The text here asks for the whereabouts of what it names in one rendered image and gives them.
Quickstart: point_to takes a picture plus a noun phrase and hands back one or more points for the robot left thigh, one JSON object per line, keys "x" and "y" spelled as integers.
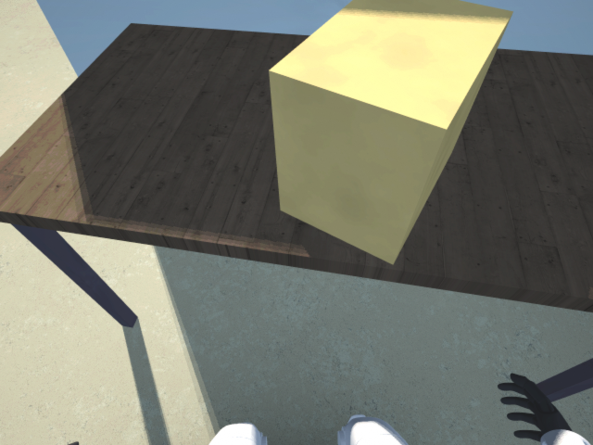
{"x": 239, "y": 434}

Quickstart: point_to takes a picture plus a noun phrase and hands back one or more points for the carton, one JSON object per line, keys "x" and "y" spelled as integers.
{"x": 367, "y": 110}

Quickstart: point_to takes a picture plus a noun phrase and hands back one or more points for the robot right thigh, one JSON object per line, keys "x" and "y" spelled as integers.
{"x": 369, "y": 431}

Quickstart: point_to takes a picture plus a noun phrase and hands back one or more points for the robot thigh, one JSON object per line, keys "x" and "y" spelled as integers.
{"x": 239, "y": 434}
{"x": 369, "y": 431}

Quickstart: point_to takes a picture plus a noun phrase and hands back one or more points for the right robot hand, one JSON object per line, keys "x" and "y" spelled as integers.
{"x": 545, "y": 415}

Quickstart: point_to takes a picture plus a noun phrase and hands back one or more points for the table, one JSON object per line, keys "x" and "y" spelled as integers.
{"x": 167, "y": 139}

